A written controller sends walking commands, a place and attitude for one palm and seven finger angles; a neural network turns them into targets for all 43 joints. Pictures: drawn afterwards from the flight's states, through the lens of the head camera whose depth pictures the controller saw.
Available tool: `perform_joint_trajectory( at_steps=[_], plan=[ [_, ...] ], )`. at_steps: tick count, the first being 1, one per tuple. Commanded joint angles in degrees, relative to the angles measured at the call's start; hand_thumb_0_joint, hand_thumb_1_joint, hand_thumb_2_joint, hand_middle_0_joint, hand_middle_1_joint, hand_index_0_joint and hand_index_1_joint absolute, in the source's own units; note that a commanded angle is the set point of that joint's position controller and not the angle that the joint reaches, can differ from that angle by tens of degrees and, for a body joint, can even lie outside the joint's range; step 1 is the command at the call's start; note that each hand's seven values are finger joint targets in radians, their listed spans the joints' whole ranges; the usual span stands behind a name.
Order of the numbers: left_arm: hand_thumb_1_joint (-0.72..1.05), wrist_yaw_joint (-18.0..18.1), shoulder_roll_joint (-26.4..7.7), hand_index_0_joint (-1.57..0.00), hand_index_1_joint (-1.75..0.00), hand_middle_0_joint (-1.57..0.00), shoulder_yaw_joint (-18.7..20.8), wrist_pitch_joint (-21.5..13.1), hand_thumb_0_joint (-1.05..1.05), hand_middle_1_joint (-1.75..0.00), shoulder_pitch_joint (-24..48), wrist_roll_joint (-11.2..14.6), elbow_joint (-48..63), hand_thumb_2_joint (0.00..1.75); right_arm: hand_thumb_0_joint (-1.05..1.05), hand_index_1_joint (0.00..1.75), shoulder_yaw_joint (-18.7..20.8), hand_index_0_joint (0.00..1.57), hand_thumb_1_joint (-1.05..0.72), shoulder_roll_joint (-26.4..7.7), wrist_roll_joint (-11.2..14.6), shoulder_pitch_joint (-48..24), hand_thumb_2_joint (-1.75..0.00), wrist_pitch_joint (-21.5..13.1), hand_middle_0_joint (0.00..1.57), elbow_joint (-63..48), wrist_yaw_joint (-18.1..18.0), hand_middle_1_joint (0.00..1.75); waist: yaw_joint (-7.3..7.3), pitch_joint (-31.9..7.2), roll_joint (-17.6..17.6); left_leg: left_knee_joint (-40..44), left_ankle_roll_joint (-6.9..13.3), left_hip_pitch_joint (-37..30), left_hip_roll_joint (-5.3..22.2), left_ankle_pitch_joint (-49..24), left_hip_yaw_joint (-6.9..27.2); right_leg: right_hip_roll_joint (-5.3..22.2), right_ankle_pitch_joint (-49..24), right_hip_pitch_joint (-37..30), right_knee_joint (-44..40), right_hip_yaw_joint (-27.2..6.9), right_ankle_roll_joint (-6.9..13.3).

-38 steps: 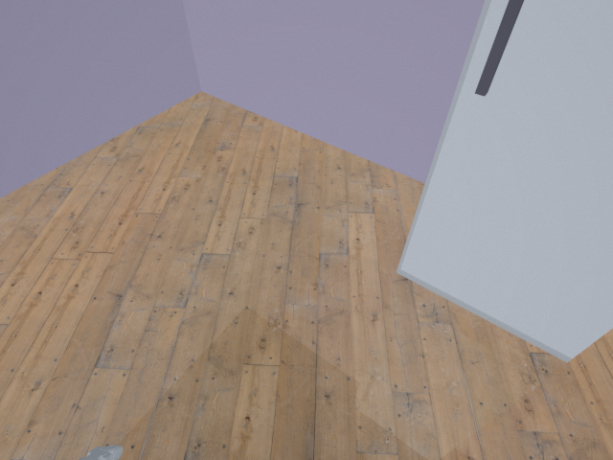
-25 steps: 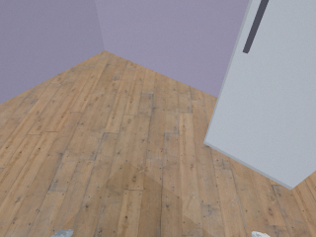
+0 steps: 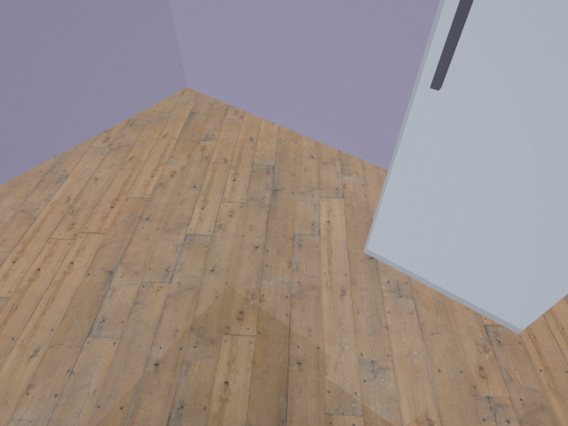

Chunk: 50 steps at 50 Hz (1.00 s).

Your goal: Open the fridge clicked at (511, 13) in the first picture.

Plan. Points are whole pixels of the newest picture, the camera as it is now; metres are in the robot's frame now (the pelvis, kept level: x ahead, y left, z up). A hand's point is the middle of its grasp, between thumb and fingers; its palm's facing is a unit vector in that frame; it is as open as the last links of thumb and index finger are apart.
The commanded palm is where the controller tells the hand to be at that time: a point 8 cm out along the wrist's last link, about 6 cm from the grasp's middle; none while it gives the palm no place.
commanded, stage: stand and wait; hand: left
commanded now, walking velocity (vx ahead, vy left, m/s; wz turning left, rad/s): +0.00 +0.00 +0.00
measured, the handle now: (467, 3) +0.88 -0.33 +0.25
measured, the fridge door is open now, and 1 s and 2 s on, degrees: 0 0 0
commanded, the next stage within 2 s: look at it before walking up in 0.22 s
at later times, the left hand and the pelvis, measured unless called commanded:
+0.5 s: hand out of the picture +0.07 +0.24 -0.16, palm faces -0.03 -0.94 -0.33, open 7.4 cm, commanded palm none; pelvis +0.00 +0.00 +0.00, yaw +0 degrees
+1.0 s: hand out of the picture +0.08 +0.24 -0.16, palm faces -0.02 -0.94 -0.33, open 7.4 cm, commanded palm none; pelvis +0.01 +0.00 +0.00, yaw -1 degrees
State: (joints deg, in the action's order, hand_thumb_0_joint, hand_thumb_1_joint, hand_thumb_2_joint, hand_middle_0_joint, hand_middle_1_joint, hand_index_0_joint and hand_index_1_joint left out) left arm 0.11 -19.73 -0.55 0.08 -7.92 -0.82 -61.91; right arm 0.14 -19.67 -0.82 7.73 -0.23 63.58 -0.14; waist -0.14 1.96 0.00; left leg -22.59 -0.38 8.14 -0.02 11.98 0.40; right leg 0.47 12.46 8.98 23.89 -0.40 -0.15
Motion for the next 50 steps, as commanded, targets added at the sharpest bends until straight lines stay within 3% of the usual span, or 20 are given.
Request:
perform_joint_trajectory(
  at_steps=[1, 26, 32, 36, 44, 47, 50],
  plan=[
    [0.9, 0.44, -11.92, -0.2, -0.3, -0.2, 2.52, -1.42, 0.0, -0.3, 3.27, 0.24, 3.54, 0.9, 0.0, 0.3, 1.97, 0.2, -0.9, -11.44, 0.25, -3.64, -0.9, -1.55, 0.2, -3.92, -0.46, 0.3, 0.02, -1.88, -1.02, 4.64, 2.05, 1.24, 6.12, -2.78, 5.52, 6.35, -0.55, 0.99, -5.89, -6.6, 2.05],
    [0.9, 0.45, -11.55, -0.2, -0.3, -0.2, 2.47, -1.56, 0.0, -0.3, 2.72, 0.16, 3.18, 0.9, 0.0, 0.3, 1.91, 0.2, -0.9, -11.41, 0.35, -3.8, -0.9, -1.68, 0.2, -3.36, -0.44, 0.3, -0.01, -2.92, 0.14, 5.06, 1.91, -0.14, 6.57, -5.14, 5.69, 6.32, -3.31, 0.43, -5.92, -6.08, 1.82],
    [0.9, 0.56, -11.7, -0.2, -0.3, -0.2, 2.49, -1.79, 0.0, -0.3, 2.45, 0.2, 3.06, 0.9, 0.0, 0.3, 1.88, 0.2, -0.9, -11.51, 0.43, -3.89, -0.9, -1.72, 0.2, -3.56, -0.53, 0.3, -0.05, -4.44, -0.19, 4.26, 1.85, -1.4, 6.76, -9.08, 5.5, 6.62, -8.43, -1.03, -5.35, -5.7, 1.96],
    [0.9, 0.52, -11.65, -0.2, -0.3, -0.2, 2.5, -1.67, 0.0, -0.3, 2.72, 0.19, 2.95, 0.9, 0.0, 0.3, 1.81, 0.2, -0.9, -11.44, 0.4, -4.35, -0.9, -1.64, 0.2, -3.38, -0.52, 0.3, -0.14, -3.11, -0.4, 5.02, 1.78, -0.92, 6.67, -7.44, 5.5, 6.46, -6.7, -0.63, -5.84, -5.78, 1.82],
    [0.9, 0.61, -11.77, -0.2, -0.3, -0.2, 2.58, -1.83, 0.0, -0.3, 2.84, 0.2, 3.02, 0.9, 0.0, 0.3, 1.84, 0.2, -0.9, -11.52, 0.37, -4.19, -0.9, -1.69, 0.2, -3.52, -0.58, 0.3, 0.03, -4.51, -0.42, 4.81, 1.7, -2.12, 6.86, -10.33, 5.42, 6.73, -10.19, -1.97, -5.6, -5.57, 1.94],
    [0.9, 0.75, -5.25, -0.2, -0.3, -0.2, 1.16, -0.6, 0.0, -0.3, -1.1, 0.16, 1.35, 0.9, 0.0, 0.3, 0.29, 0.2, -0.9, -4.83, -0.01, -0.65, -0.9, -0.67, 0.2, -2.01, -0.42, 0.3, 0.02, -4.29, -1.06, 3.29, 0.51, -2.49, 6.47, -3.5, 3.37, 5.96, -2.09, -0.46, -5.77, -6.21, 1.2],
    [0.9, 0.17, -4.99, -0.2, -0.3, -0.2, 1.63, 0.43, 0.0, -0.3, -2.7, -0.19, 2.15, 0.9, 0.0, 0.3, 0.55, 0.2, -0.9, -4.37, -0.32, 1.59, -0.9, -0.18, 0.2, -2.19, -0.35, 0.3, -0.01, 0.92, -1.32, 2.38, 0.66, 1.77, 6.05, 7.51, 2.25, 4.76, 9.96, 3.98, -5.54, -8.31, 1.98]
  ],
)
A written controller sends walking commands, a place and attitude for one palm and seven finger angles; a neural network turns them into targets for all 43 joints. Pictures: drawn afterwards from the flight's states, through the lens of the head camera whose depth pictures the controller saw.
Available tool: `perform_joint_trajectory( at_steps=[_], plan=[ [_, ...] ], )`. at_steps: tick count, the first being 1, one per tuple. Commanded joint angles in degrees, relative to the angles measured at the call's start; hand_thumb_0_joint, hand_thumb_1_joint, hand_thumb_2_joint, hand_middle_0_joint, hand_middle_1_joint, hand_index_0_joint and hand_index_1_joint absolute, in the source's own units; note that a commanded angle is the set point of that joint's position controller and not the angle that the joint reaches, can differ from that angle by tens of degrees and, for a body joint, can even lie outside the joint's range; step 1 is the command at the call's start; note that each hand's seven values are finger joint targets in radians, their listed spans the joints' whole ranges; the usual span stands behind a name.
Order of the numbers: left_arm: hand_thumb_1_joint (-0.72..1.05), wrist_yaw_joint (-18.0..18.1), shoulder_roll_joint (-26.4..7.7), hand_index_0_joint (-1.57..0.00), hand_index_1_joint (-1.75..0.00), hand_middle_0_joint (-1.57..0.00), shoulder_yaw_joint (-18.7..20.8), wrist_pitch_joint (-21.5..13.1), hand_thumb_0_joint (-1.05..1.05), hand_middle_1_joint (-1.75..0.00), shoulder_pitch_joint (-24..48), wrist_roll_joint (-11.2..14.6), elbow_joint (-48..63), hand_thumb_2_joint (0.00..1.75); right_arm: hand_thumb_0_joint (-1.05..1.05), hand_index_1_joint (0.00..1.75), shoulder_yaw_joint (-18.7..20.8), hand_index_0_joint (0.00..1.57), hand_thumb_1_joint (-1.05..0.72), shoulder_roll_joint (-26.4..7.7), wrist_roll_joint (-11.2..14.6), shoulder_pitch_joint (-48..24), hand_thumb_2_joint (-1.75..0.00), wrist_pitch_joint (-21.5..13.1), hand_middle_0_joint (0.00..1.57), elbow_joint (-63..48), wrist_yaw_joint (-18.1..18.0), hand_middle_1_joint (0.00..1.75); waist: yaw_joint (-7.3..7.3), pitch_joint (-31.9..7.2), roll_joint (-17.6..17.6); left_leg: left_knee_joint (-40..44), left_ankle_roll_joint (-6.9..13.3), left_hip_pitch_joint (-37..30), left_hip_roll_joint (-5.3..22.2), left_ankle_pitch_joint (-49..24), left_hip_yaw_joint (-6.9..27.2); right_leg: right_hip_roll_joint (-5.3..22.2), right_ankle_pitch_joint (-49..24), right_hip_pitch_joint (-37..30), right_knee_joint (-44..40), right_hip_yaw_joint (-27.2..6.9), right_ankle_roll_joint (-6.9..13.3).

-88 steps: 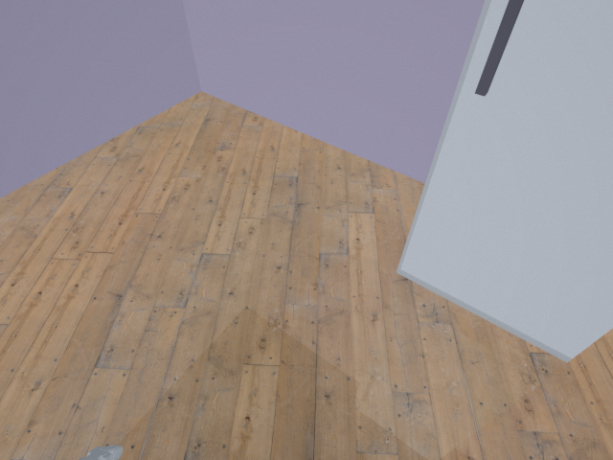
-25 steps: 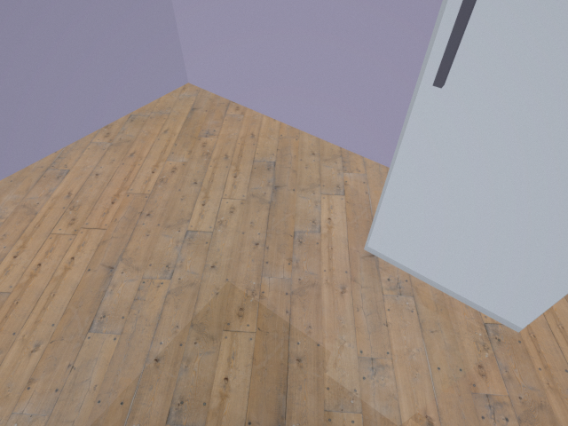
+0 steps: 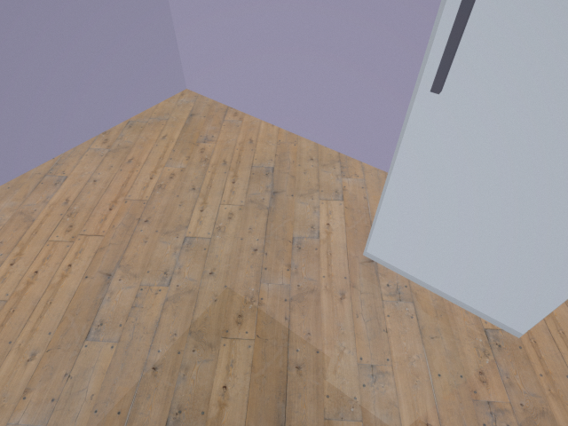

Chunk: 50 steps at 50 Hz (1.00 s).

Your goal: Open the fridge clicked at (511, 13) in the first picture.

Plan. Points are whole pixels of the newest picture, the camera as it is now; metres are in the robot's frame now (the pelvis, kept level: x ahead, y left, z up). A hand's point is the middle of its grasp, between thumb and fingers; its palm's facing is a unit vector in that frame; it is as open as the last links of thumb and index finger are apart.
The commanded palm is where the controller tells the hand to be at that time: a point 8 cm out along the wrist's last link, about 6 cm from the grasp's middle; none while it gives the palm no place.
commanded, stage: turn to face it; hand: left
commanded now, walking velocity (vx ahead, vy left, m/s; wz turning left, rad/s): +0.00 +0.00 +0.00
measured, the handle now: (468, 6) +0.87 -0.32 +0.25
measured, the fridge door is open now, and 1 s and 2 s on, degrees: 0 0 0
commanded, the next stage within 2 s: take the last steps up to it in 0.92 s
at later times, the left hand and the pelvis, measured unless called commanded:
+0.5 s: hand out of the picture +0.08 +0.18 -0.17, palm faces -0.15 -0.96 -0.23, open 7.4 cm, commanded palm none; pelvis +0.02 -0.01 -0.01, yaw -12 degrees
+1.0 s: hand (169, 399) +0.20 +0.21 -0.17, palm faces -0.42 -0.88 -0.22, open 7.4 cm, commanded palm none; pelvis +0.02 +0.06 +0.00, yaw -27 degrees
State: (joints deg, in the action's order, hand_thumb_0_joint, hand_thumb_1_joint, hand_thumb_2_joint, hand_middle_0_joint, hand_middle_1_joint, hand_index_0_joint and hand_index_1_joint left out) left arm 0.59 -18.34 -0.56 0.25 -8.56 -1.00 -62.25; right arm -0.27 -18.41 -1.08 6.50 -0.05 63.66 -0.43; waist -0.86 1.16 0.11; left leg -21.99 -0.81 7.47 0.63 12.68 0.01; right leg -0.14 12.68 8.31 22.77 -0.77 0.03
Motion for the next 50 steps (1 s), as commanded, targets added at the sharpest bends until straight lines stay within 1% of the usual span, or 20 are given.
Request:
perform_joint_trajectory(
  at_steps=[1, 7, 10, 12, 13, 14, 15, 16, 18, 19, 23, 29, 32, 33, 34, 35, 36, 38, 41, 50],
  plan=[
    [0.9, -0.35, -6.01, -0.2, -0.3, -0.2, 1.73, 0.32, 0.0, -0.3, -2.23, -0.05, 2.65, 0.9, 0.0, 0.3, 1.08, 0.2, -0.9, -5.42, -0.08, 2.69, -0.9, -0.34, 0.2, -2.56, -0.07, 0.3, 0.57, 3.64, -1.35, 1.76, 1.21, 3.73, 5.29, 7.29, 2.86, 5.11, 10.25, 5.99, -4.5, -8.5, 1.89],
    [0.9, -0.44, -4.47, -0.2, -0.3, -0.2, 3.28, 0.75, 0.0, -0.3, -4.16, 0.14, 6.41, 0.9, 0.0, 0.3, 3.3, 0.2, -0.9, -6.9, 0.39, 6.14, -0.9, -0.44, 0.2, -5.2, -1.63, 0.3, 1.38, 0.83, 3.9, -1.52, 3.33, -2.7, 11.03, -9.33, 2.82, 1.53, -9.55, 10.41, 9.21, -4.89, 1.31],
    [0.9, -0.63, -2.13, -0.2, -0.3, -0.2, 3.83, 0.84, 0.0, -0.3, -4.7, 0.06, 8.31, 0.9, 0.0, 0.3, 4.37, 0.2, -0.9, -6.44, 0.38, 7.39, -0.9, -0.47, 0.2, -6.14, -2.07, 0.3, 1.36, 0.1, 8.86, -2.19, 6.88, -5.07, 15.87, -18.83, 4.42, -0.47, 3.89, 15.01, 17.41, -1.56, 0.39],
    [0.9, -0.94, -1.05, -0.2, -0.3, -0.2, 4.3, 0.92, 0.0, -0.3, -5.77, -0.03, 8.73, 0.9, 0.0, 0.3, 4.68, 0.2, -0.9, -5.65, 0.28, 7.02, -0.9, -0.36, 0.2, -6.99, -1.91, 0.3, 0.56, 0.8, 8.69, -5.34, 7.29, -1.01, 16.66, -22.05, 2.2, 0.38, 9.26, 10.87, 14.43, 0.75, 0.53],
    [0.9, -0.98, -1.45, -0.2, -0.3, -0.2, 4.89, 0.67, 0.0, -0.3, -8.8, -0.22, 8.33, 0.9, 0.0, 0.3, 4.78, 0.2, -0.9, -5.11, 0.25, 5.95, -0.9, -0.21, 0.2, -7.74, -1.93, 0.3, -1.29, 0.37, 5.15, -12.0, 4.82, 4.07, 13.77, -19.06, -1.38, 1.52, -1.56, 4.52, 8.65, -1.32, 1.34],
    [0.9, -0.39, -5.35, -0.2, -0.3, -0.2, 5.77, 0.03, 0.0, -0.3, -12.98, -0.75, 7.24, 0.9, 0.0, 0.3, 4.54, 0.2, -0.9, -2.56, 0.67, 5.36, -0.9, -0.08, 0.2, -9.14, -1.77, 0.3, -2.59, -2.18, -7.67, -25.35, 0.24, 14.34, 7.47, -6.25, -7.79, 11.13, -20.01, -4.34, 2.75, -15.17, 4.8],
    [0.9, 0.52, -7.8, -0.2, -0.3, -0.2, 6.48, -0.16, 0.0, -0.3, -17.68, -0.27, 6.18, 0.9, 0.0, 0.3, 3.9, 0.2, -0.9, 0.13, 0.73, 0.4, -0.9, 0.07, 0.2, -11.83, -1.73, 0.3, -5.11, -1.25, -18.45, -35.15, -2.09, 23.26, 1.13, 20.8, -6.28, 18.75, -42.22, -6.41, -1.51, -27.61, 9.32],
    [0.9, 1.08, -6.23, -0.2, -0.3, -0.2, 6.09, 0.08, 0.0, -0.3, -18.24, 0.08, 5.87, 0.9, 0.0, 0.3, 4.02, 0.2, -0.9, -0.2, 0.87, -1.15, -0.9, 0.32, 0.2, -12.18, -2.15, 0.3, -4.98, -1.37, -13.97, -40.07, -1.76, 24.49, 2.42, 21.41, 0.05, 19.19, -44.34, -5.41, -1.48, -28.03, 12.18],
    [0.9, 1.35, -4.41, -0.2, -0.3, -0.2, 5.98, 0.48, 0.0, -0.3, -12.68, 0.01, 8.01, 0.9, 0.0, 0.3, 4.24, 0.2, -0.9, 0.24, 0.76, 0.08, -0.9, 0.4, 0.2, -11.45, -1.88, 0.3, -2.27, -1.32, -5.84, -42.15, -2.2, 25.92, 4.2, 15.8, 1.34, 15.64, -37.13, -5.89, 0.4, -22.28, 13.11],
    [0.9, 1.26, -4.24, -0.2, -0.3, -0.2, 6.01, 0.44, 0.0, -0.3, -11.02, -0.04, 9.15, 0.9, 0.0, 0.3, 4.23, 0.2, -0.9, 0.6, 0.67, 0.71, -0.9, 0.57, 0.2, -11.37, -1.64, 0.3, -1.45, -2.42, -5.21, -40.82, -2.64, 24.5, 4.13, 13.93, 0.8, 14.17, -32.97, -4.69, -0.09, -20.3, 12.29],
    [0.9, 0.91, -4.56, -0.2, -0.3, -0.2, 6.45, 0.4, 0.0, -0.3, -8.69, -0.4, 10.96, 0.9, 0.0, 0.3, 4.57, 0.2, -0.9, 1.51, 0.46, 1.47, -0.9, 1.29, 0.2, -12.07, -1.26, 0.3, -0.25, -2.84, -7.15, -36.36, -3.39, 21.34, 2.49, 10.1, -0.12, 11.24, -24.54, 0.36, -1.74, -19.78, 10.81],
    [0.9, 0.59, -6.06, -0.2, -0.3, -0.2, 7.23, 0.99, 0.0, -0.3, -6.99, -0.7, 12.51, 0.9, 0.0, 0.3, 4.53, 0.2, -0.9, 1.58, 1.07, -0.06, -0.9, 0.5, 0.2, -14.84, -1.42, 0.3, -0.47, -4.01, -9.87, -22.97, -2.69, 15.39, 0.43, 10.61, -0.74, 9.73, -24.59, 2.35, 0.27, -22.83, 10.28],
    [0.9, 0.63, -5.68, -0.2, -0.3, -0.2, 7.2, 1.4, 0.0, -0.3, -4.13, -0.43, 13.67, 0.9, 0.0, 0.3, 4.51, 0.2, -0.9, 1.29, 1.28, 5.13, -0.9, -0.16, 0.2, -14.18, -1.83, 0.3, 2.12, -5.18, -10.02, -9.01, -2.06, 5.36, 0.0, 3.35, -1.11, 7.69, -22.46, 7.06, 4.42, -22.45, 7.04],
    [0.9, 0.63, -4.16, -0.2, -0.3, -0.2, 6.94, 1.61, 0.0, -0.3, -3.27, -0.15, 14.62, 0.9, 0.0, 0.3, 4.63, 0.2, -0.9, -0.34, 1.16, 8.13, -0.9, -0.68, 0.2, -13.58, -2.07, 0.3, 3.51, -6.01, -6.3, -2.16, -1.21, -2.72, 2.52, -0.17, 0.76, 4.58, -16.43, 12.78, 8.32, -20.38, 4.87],
    [0.9, 0.21, -0.69, -0.2, -0.3, -0.2, 6.39, 1.9, 0.0, -0.3, -4.8, 0.26, 15.6, 0.9, 0.0, 0.3, 5.44, 0.2, -0.9, -5.45, 0.42, 8.79, -0.9, -1.12, 0.2, -13.97, -2.08, 0.3, 3.24, -6.47, 9.32, 4.16, 2.94, -9.25, 15.51, -4.6, 14.16, -2.97, 1.93, 22.81, 17.74, -12.62, 1.27],
    [0.9, -0.12, 0.12, -0.2, -0.3, -0.2, 6.31, 1.72, 0.0, -0.3, -5.0, -0.19, 16.47, 0.9, 0.0, 0.3, 5.82, 0.2, -0.9, -8.45, 0.07, 8.58, -0.9, -0.5, 0.2, -15.29, -1.79, 0.3, 2.58, -3.8, 16.86, 6.45, 8.68, -3.88, 25.91, -10.36, 22.66, -4.91, 22.28, 25.85, 30.98, -3.74, -1.7],
    [0.9, -0.06, -1.87, -0.2, -0.3, -0.2, 6.74, 2.09, 0.0, -0.3, -3.96, -0.76, 15.25, 0.9, 0.0, 0.3, 5.39, 0.2, -0.9, -6.2, -0.37, 6.69, -0.9, -0.6, 0.2, -15.58, -1.94, 0.3, 2.88, -2.2, 13.63, 7.13, 9.94, 2.4, 24.98, -8.48, 22.2, -2.73, 20.63, 24.63, 39.51, -5.82, -2.37],
    [0.9, -1.0, -1.9, -0.2, -0.3, -0.2, 7.17, 2.14, 0.0, -0.3, -5.18, -0.81, 14.2, 0.9, 0.0, 0.3, 4.34, 0.2, -0.9, -3.33, -0.57, 1.91, -0.9, -0.81, 0.2, -17.02, -1.97, 0.3, -0.31, 0.15, 8.53, 5.86, 10.03, 5.94, 19.58, -8.83, 13.82, -0.88, 14.58, 24.7, 47.56, -4.28, -2.63],
    [0.9, -1.61, 0.17, -0.2, -0.3, -0.2, 6.29, 2.74, 0.0, -0.3, -5.97, -0.47, 13.56, 0.9, 0.0, 0.3, 3.89, 0.2, -0.9, -1.77, -0.45, 2.99, -0.9, -1.06, 0.2, -16.35, -1.92, 0.3, -0.35, -1.31, 9.57, 4.3, 8.68, 3.16, 14.62, -14.48, 4.53, 0.12, 10.11, 23.33, 46.03, -1.72, -3.47],
    [0.9, -1.42, 2.76, -0.2, -0.3, -0.2, 4.65, 2.76, 0.0, -0.3, -0.01, -0.24, 14.2, 0.9, 0.0, 0.3, 5.21, 0.2, -0.9, -3.72, -0.6, 11.42, -0.9, -0.32, 0.2, -11.26, -1.58, 0.3, 3.35, -2.57, 9.75, 2.26, 10.21, -1.43, 17.56, -19.32, 2.83, 1.24, 13.88, 14.93, 23.18, 3.69, -2.49]
  ],
)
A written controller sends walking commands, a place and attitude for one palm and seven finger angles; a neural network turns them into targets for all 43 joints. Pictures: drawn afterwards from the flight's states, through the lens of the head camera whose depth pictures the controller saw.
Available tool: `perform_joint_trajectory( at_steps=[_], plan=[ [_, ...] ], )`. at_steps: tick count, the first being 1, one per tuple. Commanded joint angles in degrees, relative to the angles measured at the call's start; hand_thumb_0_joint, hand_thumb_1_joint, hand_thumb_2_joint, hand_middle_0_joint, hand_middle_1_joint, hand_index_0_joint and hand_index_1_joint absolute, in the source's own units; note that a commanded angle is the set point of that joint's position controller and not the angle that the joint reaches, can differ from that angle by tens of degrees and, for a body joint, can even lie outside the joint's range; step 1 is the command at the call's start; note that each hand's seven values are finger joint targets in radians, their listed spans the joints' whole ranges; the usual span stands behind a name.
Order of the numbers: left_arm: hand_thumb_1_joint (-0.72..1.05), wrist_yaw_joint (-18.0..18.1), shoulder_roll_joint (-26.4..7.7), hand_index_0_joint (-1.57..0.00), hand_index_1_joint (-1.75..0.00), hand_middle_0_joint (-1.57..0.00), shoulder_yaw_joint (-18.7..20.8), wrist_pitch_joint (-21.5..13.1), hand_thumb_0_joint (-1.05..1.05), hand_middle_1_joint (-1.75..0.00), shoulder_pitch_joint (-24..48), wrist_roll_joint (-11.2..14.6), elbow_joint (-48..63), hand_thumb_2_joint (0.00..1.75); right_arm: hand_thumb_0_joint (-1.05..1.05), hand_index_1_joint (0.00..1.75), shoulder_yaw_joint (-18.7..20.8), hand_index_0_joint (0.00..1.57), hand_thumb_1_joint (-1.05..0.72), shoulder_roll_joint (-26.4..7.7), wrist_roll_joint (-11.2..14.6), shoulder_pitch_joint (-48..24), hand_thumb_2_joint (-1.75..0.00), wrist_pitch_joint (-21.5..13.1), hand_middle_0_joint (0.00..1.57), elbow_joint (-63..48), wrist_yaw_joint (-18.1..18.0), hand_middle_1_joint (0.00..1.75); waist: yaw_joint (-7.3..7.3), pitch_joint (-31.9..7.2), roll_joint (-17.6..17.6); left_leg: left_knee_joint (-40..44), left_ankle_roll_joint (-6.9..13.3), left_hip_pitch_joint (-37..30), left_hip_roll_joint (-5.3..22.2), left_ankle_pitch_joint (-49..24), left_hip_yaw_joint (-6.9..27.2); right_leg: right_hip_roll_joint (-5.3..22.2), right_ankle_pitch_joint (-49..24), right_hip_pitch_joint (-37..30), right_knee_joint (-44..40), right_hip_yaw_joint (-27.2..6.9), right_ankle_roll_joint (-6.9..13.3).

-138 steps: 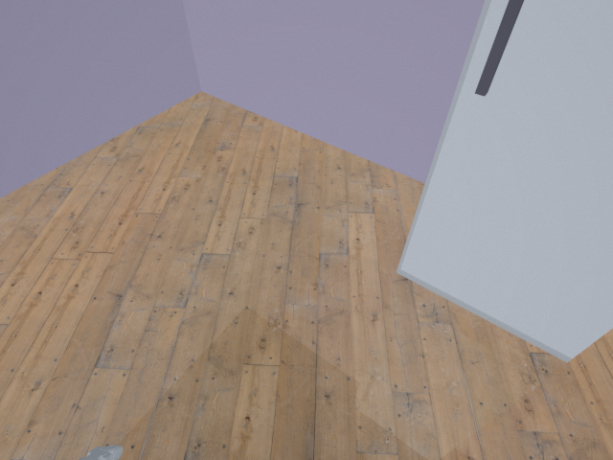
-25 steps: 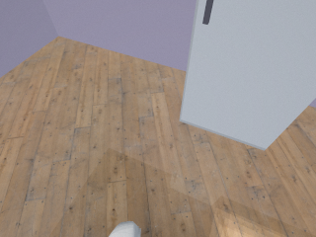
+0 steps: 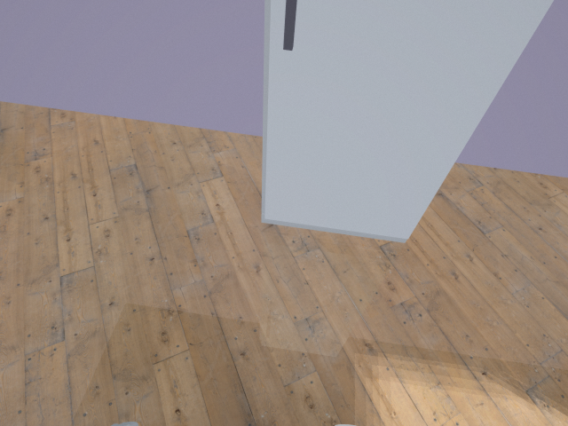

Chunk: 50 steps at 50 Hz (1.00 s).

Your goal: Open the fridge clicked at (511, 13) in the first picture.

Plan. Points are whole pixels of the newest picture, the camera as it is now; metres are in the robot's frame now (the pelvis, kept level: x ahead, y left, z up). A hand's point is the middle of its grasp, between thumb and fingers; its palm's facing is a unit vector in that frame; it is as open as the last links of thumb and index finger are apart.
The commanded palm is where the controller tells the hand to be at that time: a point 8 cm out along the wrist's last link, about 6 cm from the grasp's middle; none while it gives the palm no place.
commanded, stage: take the last steps up to it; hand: left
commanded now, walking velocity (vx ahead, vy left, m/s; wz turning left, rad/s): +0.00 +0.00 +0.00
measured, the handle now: out of the picture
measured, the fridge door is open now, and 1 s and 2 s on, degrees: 0 0 0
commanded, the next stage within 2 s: come to a stop and stand still in 1.24 s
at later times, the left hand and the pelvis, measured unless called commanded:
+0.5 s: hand out of the picture +0.04 +0.17 -0.19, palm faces -0.02 -0.99 -0.16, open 7.3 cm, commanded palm none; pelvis +0.08 +0.00 -0.01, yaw -4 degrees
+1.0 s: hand (227, 300) +0.36 +0.12 -0.18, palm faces -0.09 -0.97 -0.22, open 7.3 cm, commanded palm none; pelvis +0.25 -0.05 -0.02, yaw -6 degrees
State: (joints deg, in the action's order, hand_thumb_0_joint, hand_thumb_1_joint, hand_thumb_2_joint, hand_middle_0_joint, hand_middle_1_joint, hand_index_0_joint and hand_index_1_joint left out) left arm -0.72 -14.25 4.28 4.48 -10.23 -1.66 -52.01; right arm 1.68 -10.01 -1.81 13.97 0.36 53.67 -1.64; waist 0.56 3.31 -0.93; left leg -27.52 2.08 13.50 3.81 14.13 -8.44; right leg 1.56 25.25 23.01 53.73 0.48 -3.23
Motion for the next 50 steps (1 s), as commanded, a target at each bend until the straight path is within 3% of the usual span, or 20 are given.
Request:
perform_joint_trajectory(
  at_steps=[1, 5, 6, 7, 8, 11, 13, 20, 23, 24, 25, 26, 27, 29, 33, 43, 46, 47, 48, 50],
  plan=[
    [0.9, 0.1, -0.96, -0.2, -0.3, -0.2, -0.32, -1.74, 0.0, -0.3, 1.49, 0.49, 3.67, 0.9, 0.0, 0.3, 3.33, 0.2, -0.9, -12.14, 0.1, 4.35, -0.9, -0.65, 0.2, -0.71, -0.33, 0.3, 2.04, -5.08, 11.38, 7.03, 7.29, -6.88, 14.58, -21.92, 11.7, -0.53, 1.33, -1.75, -10.83, 2.52, 1.21],
    [0.9, 0.0, -2.82, -0.2, -0.3, -0.2, 0.05, -3.14, 0.0, -0.3, -6.34, 0.18, -0.29, 0.9, 0.0, 0.3, 3.0, 0.2, -0.9, -10.94, 0.52, 3.97, -0.9, -0.34, 0.2, 0.96, 0.35, 0.3, -1.78, -7.36, 5.1, -0.41, 1.31, 4.69, 11.32, 5.1, 7.22, 0.11, -7.51, -21.22, -32.44, 2.18, 3.74],
    [0.9, 0.56, -7.73, -0.2, -0.3, -0.2, 0.89, -3.91, 0.0, -0.3, -8.92, -0.36, -1.37, 0.9, 0.0, 0.3, 1.86, 0.2, -0.9, -6.77, 1.07, 4.4, -0.9, -0.27, 0.2, 0.14, 0.74, 0.3, -2.84, -6.65, -9.62, -13.34, -3.02, 19.57, 4.84, 17.3, -0.51, 12.47, 3.36, -30.63, -39.83, -14.1, 8.77],
    [0.9, 1.2, -10.89, -0.2, -0.3, -0.2, 1.21, -3.76, 0.0, -0.3, -11.38, 0.26, -2.08, 0.9, 0.0, 0.3, 1.32, 0.2, -0.9, -6.09, 0.38, -1.67, -0.9, -0.02, 0.2, -2.16, 1.16, 0.3, -5.74, -1.66, -14.46, -24.22, -4.37, 26.61, 1.51, 22.32, 1.01, 21.08, 10.14, -24.04, -46.24, -25.93, 13.74],
    [0.9, 1.72, -9.91, -0.2, -0.3, -0.2, 1.44, -4.26, 0.0, -0.3, -11.9, 0.43, -2.44, 0.9, 0.0, 0.3, 1.71, 0.2, -0.9, -7.43, 0.02, -4.65, -0.9, 0.18, 0.2, -2.57, 1.39, 0.3, -6.04, 1.78, -14.61, -29.01, -3.44, 27.93, 2.13, 17.43, 5.57, 19.57, 14.12, -18.99, -47.57, -26.85, 15.16],
    [0.9, 1.75, -4.58, -0.2, -0.3, -0.2, -0.11, -5.89, 0.0, -0.3, -6.36, 0.38, -2.9, 0.9, 0.0, 0.3, 2.33, 0.2, -0.9, -6.65, -0.42, 0.68, -0.9, -0.26, 0.2, 1.58, 2.27, 0.3, -0.49, 3.74, -6.75, -32.24, -4.04, 24.15, 3.52, 6.62, 5.48, 13.67, 1.77, -14.44, -44.38, -14.58, 12.99],
    [0.9, 1.73, -3.43, -0.2, -0.3, -0.2, -0.22, -6.81, 0.0, -0.3, -6.77, 0.34, -3.73, 0.9, 0.0, 0.3, 2.3, 0.2, -0.9, -4.65, -0.34, 3.37, -0.9, -0.47, 0.2, 3.0, 2.44, 0.3, 0.31, 2.45, -5.71, -29.54, -4.65, 20.49, 3.48, 3.99, 3.86, 11.88, -5.12, -13.91, -43.51, -9.81, 12.47],
    [0.9, 1.62, -4.85, -0.2, -0.3, -0.2, -0.08, -7.42, 0.0, -0.3, -11.08, -0.11, -7.89, 0.9, 0.0, 0.3, 2.01, 0.2, -0.9, -3.08, 0.41, -0.77, -0.9, -1.75, 0.2, 1.16, 3.02, 0.3, -1.14, 4.24, -7.9, -14.77, -3.77, 14.18, 2.91, 4.71, 2.94, 13.02, -6.11, -12.58, -42.27, -9.97, 12.71],
    [0.9, 1.41, -4.51, -0.2, -0.3, -0.2, 0.12, -7.09, 0.0, -0.3, -10.4, 0.26, -8.8, 0.9, 0.0, 0.3, 1.94, 0.2, -0.9, -3.57, 0.48, 5.71, -0.9, -2.83, 0.2, 3.68, 2.42, 0.3, 2.05, 2.16, -4.35, -3.46, -3.42, -0.59, 0.15, -0.29, -0.22, 9.56, -7.31, -8.0, -34.56, -6.3, 10.2],
    [0.9, 1.15, -2.63, -0.2, -0.3, -0.2, -0.13, -6.93, 0.0, -0.3, -11.08, 0.45, -8.92, 0.9, 0.0, 0.3, 2.33, 0.2, -0.9, -5.6, 0.26, 11.45, -0.9, -3.41, 0.2, 5.82, 1.81, 0.3, 3.97, -0.56, 1.86, 0.46, -2.73, -9.85, 0.51, 0.93, 1.27, 6.23, -11.43, -4.74, -24.72, -3.27, 8.63],
    [0.9, 0.71, 0.87, -0.2, -0.3, -0.2, -0.59, -6.84, 0.0, -0.3, -12.41, 0.9, -8.07, 0.9, 0.0, 0.3, 3.49, 0.2, -0.9, -11.07, -0.47, 17.96, -0.9, -3.95, 0.2, 7.73, 1.09, 0.3, 5.7, -4.25, 15.3, 6.68, 1.52, -18.64, 13.29, 5.87, 18.39, 0.22, -5.07, 4.55, -8.19, 1.97, 5.79],
    [0.9, 0.54, 1.39, -0.2, -0.3, -0.2, -0.96, -6.97, 0.0, -0.3, -10.85, 0.79, -6.17, 0.9, 0.0, 0.3, 3.96, 0.2, -0.9, -14.75, -0.44, 22.39, -0.9, -3.52, 0.2, 8.51, 0.81, 0.3, 6.47, -6.27, 21.69, 15.03, 6.3, -20.34, 22.9, 10.87, 33.42, -3.31, 8.11, 11.59, 6.21, 4.28, 4.62],
    [0.9, 0.92, 0.26, -0.2, -0.3, -0.2, -0.87, -6.67, 0.0, -0.3, -6.87, 0.23, -5.5, 0.9, 0.0, 0.3, 3.62, 0.2, -0.9, -13.48, -0.21, 21.01, -0.9, -3.17, 0.2, 8.76, 0.2, 0.3, 6.86, -4.06, 18.5, 17.23, 7.87, -15.79, 24.1, 15.76, 35.86, -0.65, 6.97, 14.24, 15.52, 0.17, 5.29],
    [0.9, -0.08, 1.13, -0.2, -0.3, -0.2, -0.62, -6.9, 0.0, -0.3, -3.25, -0.08, -5.89, 0.9, 0.0, 0.3, 2.17, 0.2, -0.9, -7.67, 0.03, 13.97, -0.9, -3.86, 0.2, 7.31, 0.06, 0.3, 4.18, 3.5, 6.33, 18.13, 6.6, -7.09, 19.73, 11.92, 26.65, 3.89, -3.46, 16.53, 17.86, -1.01, 4.91],
    [0.9, -0.58, 3.76, -0.2, -0.3, -0.2, -0.69, -5.47, 0.0, -0.3, -8.15, -0.24, -7.94, 0.9, 0.0, 0.3, 1.22, 0.2, -0.9, -4.37, 0.52, 10.39, -0.9, -5.18, 0.2, 7.64, -0.36, 0.3, -0.05, 1.98, 7.03, 17.8, 4.88, -3.38, 13.77, -4.31, 11.22, 5.28, -9.81, 9.73, 9.24, 1.23, 2.68],
    [0.9, -0.89, 3.45, -0.2, -0.3, -0.2, -0.22, -5.88, 0.0, -0.3, 2.27, 0.0, -3.6, 0.9, 0.0, 0.3, 2.71, 0.2, -0.9, -5.4, -0.13, 12.42, -0.9, -4.09, 0.2, 9.99, 0.22, 0.3, 1.2, 5.2, 7.1, 15.29, 6.09, -4.07, 13.92, -5.12, 7.23, 4.0, -12.21, 2.77, -15.97, 6.03, 2.87],
    [0.9, -0.54, 0.2, -0.2, -0.3, -0.2, 0.79, -7.02, 0.0, -0.3, -10.19, -0.29, -7.54, 0.9, 0.0, 0.3, 2.75, 0.2, -0.9, -5.42, 0.23, 10.85, -0.9, -3.72, 0.2, 10.27, 0.52, 0.3, -4.68, -1.46, 0.91, -1.41, 2.76, -0.38, 8.89, -9.44, 2.65, 0.66, -14.0, -16.98, -24.5, 8.12, 4.54],
    [0.9, 0.03, -4.49, -0.2, -0.3, -0.2, 1.88, -7.93, 0.0, -0.3, -17.57, -0.59, -9.64, 0.9, 0.0, 0.3, 2.34, 0.2, -0.9, -3.23, 0.82, 12.25, -0.9, -3.82, 0.2, 9.9, 1.2, 0.3, -7.59, -6.36, -9.38, -17.5, 0.66, 9.2, 4.31, -3.1, -1.3, 9.8, -6.58, -29.05, -29.22, -3.26, 7.98],
    [0.9, 0.74, -10.29, -0.2, -0.3, -0.2, 2.98, -8.22, 0.0, -0.3, -23.83, -0.1, -10.82, 0.9, 0.0, 0.3, 1.39, 0.2, -0.9, -0.31, 1.3, 11.68, -0.9, -4.01, 0.2, 7.16, 1.42, 0.3, -8.11, -10.63, -19.66, -35.63, -0.81, 21.33, -2.5, 19.36, -0.39, 23.42, -6.13, -36.16, -37.49, -26.47, 13.68],
    [0.9, 1.21, -7.8, -0.2, -0.3, -0.2, 2.25, -7.91, 0.0, -0.3, -15.09, 0.6, -8.69, 0.9, 0.0, 0.3, 2.19, 0.2, -0.9, -1.95, 1.04, 5.58, -0.9, -3.62, 0.2, 5.98, 1.53, 0.3, -6.05, -5.29, -11.58, -47.56, 0.08, 25.69, 1.85, 12.59, 7.4, 23.17, 7.71, -24.55, -43.51, -26.08, 15.06]
  ],
)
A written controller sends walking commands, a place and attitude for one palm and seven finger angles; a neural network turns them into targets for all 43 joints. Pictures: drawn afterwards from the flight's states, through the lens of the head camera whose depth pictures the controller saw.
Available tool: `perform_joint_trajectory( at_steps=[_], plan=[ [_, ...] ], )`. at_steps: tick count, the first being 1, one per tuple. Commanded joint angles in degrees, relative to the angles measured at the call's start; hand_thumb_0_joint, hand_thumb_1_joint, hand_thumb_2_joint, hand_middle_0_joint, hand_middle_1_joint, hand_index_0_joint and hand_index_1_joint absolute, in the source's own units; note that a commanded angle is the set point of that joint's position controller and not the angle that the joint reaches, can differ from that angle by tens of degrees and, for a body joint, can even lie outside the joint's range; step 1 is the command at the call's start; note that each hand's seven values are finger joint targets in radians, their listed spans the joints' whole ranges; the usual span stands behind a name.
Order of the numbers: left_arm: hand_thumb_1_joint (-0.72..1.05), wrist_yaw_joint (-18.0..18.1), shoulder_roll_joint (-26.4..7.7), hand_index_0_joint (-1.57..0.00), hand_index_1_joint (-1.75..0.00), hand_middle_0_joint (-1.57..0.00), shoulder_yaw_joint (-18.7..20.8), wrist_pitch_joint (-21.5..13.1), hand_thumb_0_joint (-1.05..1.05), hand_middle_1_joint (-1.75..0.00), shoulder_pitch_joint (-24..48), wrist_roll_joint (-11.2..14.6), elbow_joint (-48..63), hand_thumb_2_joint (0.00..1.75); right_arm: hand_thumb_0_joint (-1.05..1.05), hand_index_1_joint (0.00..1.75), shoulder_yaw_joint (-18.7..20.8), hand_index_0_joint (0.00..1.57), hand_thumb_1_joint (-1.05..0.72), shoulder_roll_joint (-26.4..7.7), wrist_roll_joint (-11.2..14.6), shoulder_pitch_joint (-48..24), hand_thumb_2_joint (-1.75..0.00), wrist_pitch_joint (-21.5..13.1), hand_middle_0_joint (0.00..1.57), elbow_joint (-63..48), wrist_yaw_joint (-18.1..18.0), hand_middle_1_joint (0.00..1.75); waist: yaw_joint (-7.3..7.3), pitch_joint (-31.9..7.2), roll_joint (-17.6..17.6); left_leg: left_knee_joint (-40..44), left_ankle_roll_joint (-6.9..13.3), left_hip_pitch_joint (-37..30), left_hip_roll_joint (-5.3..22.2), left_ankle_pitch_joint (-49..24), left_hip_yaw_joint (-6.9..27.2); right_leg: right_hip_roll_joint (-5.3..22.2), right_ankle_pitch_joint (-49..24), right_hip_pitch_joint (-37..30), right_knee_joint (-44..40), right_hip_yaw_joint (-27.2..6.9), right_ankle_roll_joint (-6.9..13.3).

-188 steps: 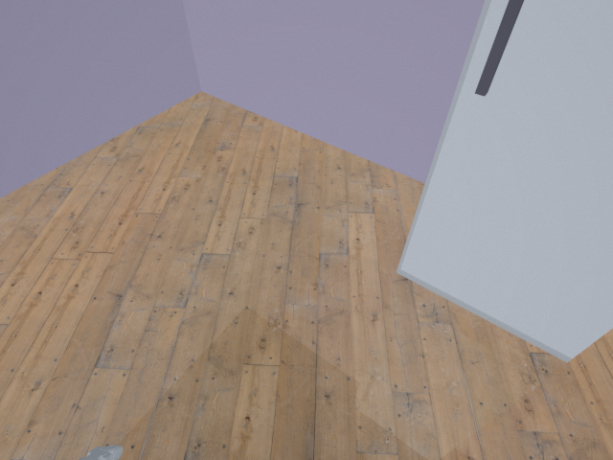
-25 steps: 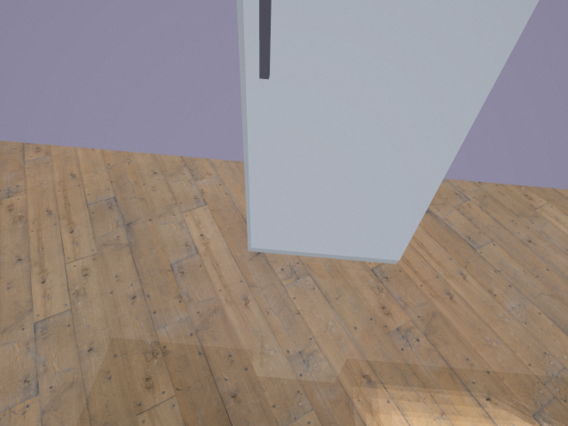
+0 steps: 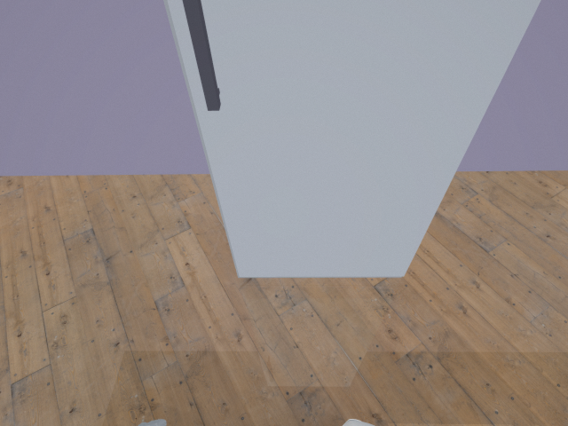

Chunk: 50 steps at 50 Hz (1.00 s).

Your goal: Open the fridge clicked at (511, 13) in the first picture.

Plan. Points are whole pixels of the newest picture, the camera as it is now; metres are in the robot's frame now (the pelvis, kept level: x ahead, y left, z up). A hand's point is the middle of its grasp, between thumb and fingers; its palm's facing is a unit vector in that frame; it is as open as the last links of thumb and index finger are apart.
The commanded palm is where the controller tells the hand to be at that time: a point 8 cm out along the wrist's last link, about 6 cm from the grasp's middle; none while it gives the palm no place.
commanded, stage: take the last steps up to it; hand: left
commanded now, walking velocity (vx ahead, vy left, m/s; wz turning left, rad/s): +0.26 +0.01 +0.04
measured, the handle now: out of the picture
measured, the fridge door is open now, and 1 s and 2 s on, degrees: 0 0 0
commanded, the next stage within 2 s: come to a stop and stand still in 0.24 s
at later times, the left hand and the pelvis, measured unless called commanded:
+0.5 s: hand out of the picture +0.14 +0.19 -0.17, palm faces +0.10 -0.99 -0.13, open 7.3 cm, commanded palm none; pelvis +0.17 +0.03 +0.02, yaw +1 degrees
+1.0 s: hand (202, 379) +0.21 +0.15 -0.13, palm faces +0.07 -0.96 -0.27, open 7.3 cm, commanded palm none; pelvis +0.16 -0.04 +0.02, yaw +1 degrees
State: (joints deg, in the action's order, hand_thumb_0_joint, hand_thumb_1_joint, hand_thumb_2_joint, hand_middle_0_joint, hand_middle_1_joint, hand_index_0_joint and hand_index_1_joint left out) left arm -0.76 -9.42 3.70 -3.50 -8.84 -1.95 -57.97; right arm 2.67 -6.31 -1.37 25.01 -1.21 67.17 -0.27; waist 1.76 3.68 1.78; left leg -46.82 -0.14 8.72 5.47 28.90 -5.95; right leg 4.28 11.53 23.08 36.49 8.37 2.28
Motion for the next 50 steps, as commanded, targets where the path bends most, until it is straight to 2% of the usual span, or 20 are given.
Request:
perform_joint_trajectory(
  at_steps=[1, 2, 5, 12, 15, 16, 18, 19, 22, 24, 27, 30, 36, 38, 39, 40, 41, 42, 44, 50],
  plan=[
    [0.9, 1.52, -9.33, -0.2, -0.3, -0.2, 1.91, -0.08, 0.0, -0.3, -12.42, 0.82, -1.82, 0.9, 0.0, 0.3, 1.18, 0.2, -0.9, -5.87, 0.14, -7.29, -0.9, -1.93, 0.2, -7.62, 0.27, 0.3, -5.57, -2.23, -9.59, -27.18, 2.08, 29.61, 2.36, -6.74, 5.64, 18.62, 17.71, -18.3, -25.96, -28.05, 8.42],
    [0.9, 1.87, -6.52, -0.2, -0.3, -0.2, 1.08, -0.2, 0.0, -0.3, -9.4, 0.65, -1.14, 0.9, 0.0, 0.3, 1.18, 0.2, -0.9, -4.89, -0.07, -6.62, -0.9, -1.38, 0.2, -7.1, 0.42, 0.3, -3.39, -0.23, -5.78, -24.17, 1.47, 26.03, 3.69, -9.15, 5.58, 16.59, 11.97, -12.47, -26.11, -21.29, 7.4],
    [0.9, 1.99, -3.67, -0.2, -0.3, -0.2, 0.12, -0.98, 0.0, -0.3, -9.07, 0.15, -1.55, 0.9, 0.0, 0.3, 0.54, 0.2, -0.9, -2.94, -0.38, -3.34, -0.9, -0.13, 0.2, -6.15, 0.5, 0.3, -0.62, -0.76, -7.95, -14.19, -0.32, 20.52, 3.34, -10.86, 2.87, 12.86, -4.51, -8.64, -25.29, -10.18, 6.27],
    [0.9, 1.58, -6.92, -0.2, -0.3, -0.2, -0.08, -0.78, 0.0, -0.3, -11.63, 0.25, -3.9, 0.9, 0.0, 0.3, -0.03, 0.2, -0.9, -3.61, 0.1, -10.74, -0.9, -0.93, 0.2, -9.67, 1.4, 0.3, -2.19, -1.02, -7.91, 6.99, -0.42, 15.14, 0.61, -13.73, -0.78, 12.0, -10.25, -13.09, -22.05, -8.06, 6.41],
    [0.9, 1.62, -6.95, -0.2, -0.3, -0.2, 0.1, 0.06, 0.0, -0.3, -10.51, 0.73, -4.14, 0.9, 0.0, 0.3, -0.04, 0.2, -0.9, -5.3, 0.08, -7.7, -0.9, -1.52, 0.2, -8.45, 1.04, 0.3, -0.05, -0.52, -5.73, 16.15, -0.27, 3.52, -0.96, -19.35, -2.93, 9.39, -4.73, -8.74, -17.06, -5.31, 3.71],
    [0.9, 1.53, -5.71, -0.2, -0.3, -0.2, -0.18, 0.42, 0.0, -0.3, -11.12, 0.81, -4.17, 0.9, 0.0, 0.3, 0.35, 0.2, -0.9, -7.37, -0.07, -3.94, -0.9, -1.89, 0.2, -7.28, 0.76, 0.3, 1.55, -2.13, -0.31, 19.32, 0.2, -3.37, 0.06, -20.97, -0.57, 6.76, -2.75, -5.92, -9.71, -3.65, 2.31],
    [0.9, 1.43, -1.63, -0.2, -0.3, -0.2, -1.01, 0.9, 0.0, -0.3, -13.08, 1.04, -2.66, 0.9, 0.0, 0.3, 1.58, 0.2, -0.9, -15.22, -0.47, 2.02, -0.9, -1.6, 0.2, -6.51, -0.47, 0.3, 2.36, -5.32, 18.61, 30.13, 8.69, -9.84, 18.72, -32.92, 22.51, -3.0, 23.91, 4.99, 14.8, 1.02, -2.41],
    [0.9, 2.22, -2.56, -0.2, -0.3, -0.2, -1.1, 1.64, 0.0, -0.3, -12.03, 0.92, -2.99, 0.9, 0.0, 0.3, 0.78, 0.2, -0.9, -13.66, -0.34, -0.33, -0.9, -1.33, 0.2, -6.41, -1.56, 0.3, 1.98, -6.16, 16.51, 30.9, 9.24, -6.91, 19.17, -38.86, 22.43, -1.45, 24.09, 4.02, 19.96, -5.48, -2.47],
    [0.9, 2.38, -1.41, -0.2, -0.3, -0.2, -1.59, 2.56, 0.0, -0.3, -12.28, 1.27, -5.38, 0.9, 0.0, 0.3, -0.85, 0.2, -0.9, -9.32, 0.25, -11.19, -0.9, -1.4, 0.2, -8.32, -2.58, 0.3, -2.41, -2.64, 3.39, 27.67, 9.27, -0.67, 15.0, -61.61, 10.66, 1.85, 16.95, -0.71, 15.67, -7.92, -4.12],
    [0.9, 2.72, -2.23, -0.2, -0.3, -0.2, -1.01, 4.07, 0.0, -0.3, -13.08, 1.17, -4.82, 0.9, 0.0, 0.3, 0.27, 0.2, -0.9, -10.62, 0.67, -11.47, -0.9, -0.64, 0.2, -8.07, -3.0, 0.3, -2.23, -5.99, 4.51, 26.09, 9.09, -4.23, 14.69, -67.53, 7.66, 1.03, 14.36, -0.9, 14.77, -7.31, -4.9],
    [0.9, 2.84, -3.62, -0.2, -0.3, -0.2, 0.28, 5.76, 0.0, -0.3, -11.43, 0.52, -1.92, 0.9, 0.0, 0.3, 1.91, 0.2, -0.9, -11.85, 0.53, -11.22, -0.9, 0.74, 0.2, -9.06, -3.3, 0.3, -1.51, -5.87, 2.67, 25.27, 10.69, -4.12, 16.17, -66.41, 7.21, -0.65, 14.2, 2.96, 21.86, -7.87, -4.72],
    [0.9, 2.74, -3.28, -0.2, -0.3, -0.2, 0.98, 6.55, 0.0, -0.3, -9.77, 0.51, 0.47, 0.9, 0.0, 0.3, 2.55, 0.2, -0.9, -12.3, 0.12, -13.84, -0.9, 1.37, 0.2, -10.35, -2.92, 0.3, -1.95, -6.32, 5.23, 24.84, 10.38, -1.98, 15.16, -59.49, 4.88, -1.3, 13.07, 3.82, 24.24, -8.72, -4.76],
    [0.9, 2.62, -2.68, -0.2, -0.3, -0.2, 0.4, 5.37, 0.0, -0.3, -9.52, 0.73, 2.55, 0.9, 0.0, 0.3, 3.21, 0.2, -0.9, -12.77, -0.36, -16.68, -0.9, 2.13, 0.2, -11.79, -1.39, 0.3, -2.78, -6.65, 11.14, 23.35, 8.03, 2.9, 12.36, -39.45, 4.75, -1.31, 9.3, -6.09, 4.57, -4.74, -3.58],
    [0.9, 2.68, -4.94, -0.2, -0.3, -0.2, 0.45, 4.02, 0.0, -0.3, -12.42, 0.26, 1.65, 0.9, 0.0, 0.3, 2.86, 0.2, -0.9, -11.09, 0.2, -14.9, -0.9, 2.27, 0.2, -11.56, -0.75, 0.3, -4.27, -7.3, 3.06, 16.86, 3.48, 6.67, 7.26, -25.81, 2.63, -0.21, -2.89, -14.22, -11.6, -5.56, -3.84],
    [0.9, 3.04, -9.55, -0.2, -0.3, -0.2, 0.62, 3.07, 0.0, -0.3, -10.65, -0.35, 2.24, 0.9, 0.0, 0.3, 2.22, 0.2, -0.9, -6.87, 0.86, -12.38, -0.9, 2.42, 0.2, -12.02, -0.28, 0.3, -2.93, -6.55, -10.86, 9.32, -0.51, 12.51, 0.92, -8.26, -0.94, 10.39, -8.75, -15.21, -18.03, -18.06, -1.22],
    [0.9, 2.91, -13.2, -0.2, -0.3, -0.2, 0.83, 3.05, 0.0, -0.3, -8.73, -0.06, 3.43, 0.9, 0.0, 0.3, 1.69, 0.2, -0.9, -5.91, 0.89, -13.25, -0.9, 3.07, 0.2, -13.46, -0.03, 0.3, -3.19, -4.78, -16.41, 2.93, -1.54, 14.64, -2.63, 3.82, 1.32, 18.89, -12.21, -10.12, -20.77, -25.5, 4.28],
    [0.9, 2.82, -13.61, -0.2, -0.3, -0.2, 0.92, 3.3, 0.0, -0.3, -8.09, 0.07, 4.0, 0.9, 0.0, 0.3, 1.86, 0.2, -0.9, -7.01, 0.53, -14.7, -0.9, 4.09, 0.2, -13.76, -0.08, 0.3, -4.04, -4.87, -13.55, -2.75, -1.27, 13.95, -2.59, 4.08, 4.73, 19.41, -7.98, -6.81, -21.91, -25.43, 7.07],
    [0.9, 3.11, -13.06, -0.2, -0.3, -0.2, 1.32, 3.22, 0.0, -0.3, -6.62, 0.0, 3.71, 0.9, 0.0, 0.3, 1.86, 0.2, -0.9, -7.38, 0.26, -14.92, -0.9, 4.42, 0.2, -13.73, -0.15, 0.3, -3.41, -3.54, -16.97, -6.88, -1.19, 16.26, -2.98, 2.57, 5.79, 18.18, -8.93, -7.06, -21.53, -26.38, 7.1],
    [0.9, 3.09, -11.11, -0.2, -0.3, -0.2, 0.88, 3.25, 0.0, -0.3, -3.27, 0.21, 4.31, 0.9, 0.0, 0.3, 2.16, 0.2, -0.9, -9.15, 0.16, -12.49, -0.9, 4.32, 0.2, -11.74, 0.18, 0.3, -2.2, -1.55, -13.73, -13.04, -1.62, 18.58, -2.62, -3.79, 6.85, 14.99, -9.87, -8.34, -20.16, -20.5, 6.02],
    [0.9, 3.35, -11.47, -0.2, -0.3, -0.2, 1.61, 3.24, 0.0, -0.3, -6.48, 0.13, 3.59, 0.9, 0.0, 0.3, 1.58, 0.2, -0.9, -8.4, 0.21, -12.3, -0.9, 3.88, 0.2, -12.06, 0.45, 0.3, -4.37, -3.69, -11.92, -6.71, -3.32, 18.17, -2.85, -5.54, 5.29, 14.66, -11.51, -14.48, -18.93, -17.07, 5.98]
  ],
)
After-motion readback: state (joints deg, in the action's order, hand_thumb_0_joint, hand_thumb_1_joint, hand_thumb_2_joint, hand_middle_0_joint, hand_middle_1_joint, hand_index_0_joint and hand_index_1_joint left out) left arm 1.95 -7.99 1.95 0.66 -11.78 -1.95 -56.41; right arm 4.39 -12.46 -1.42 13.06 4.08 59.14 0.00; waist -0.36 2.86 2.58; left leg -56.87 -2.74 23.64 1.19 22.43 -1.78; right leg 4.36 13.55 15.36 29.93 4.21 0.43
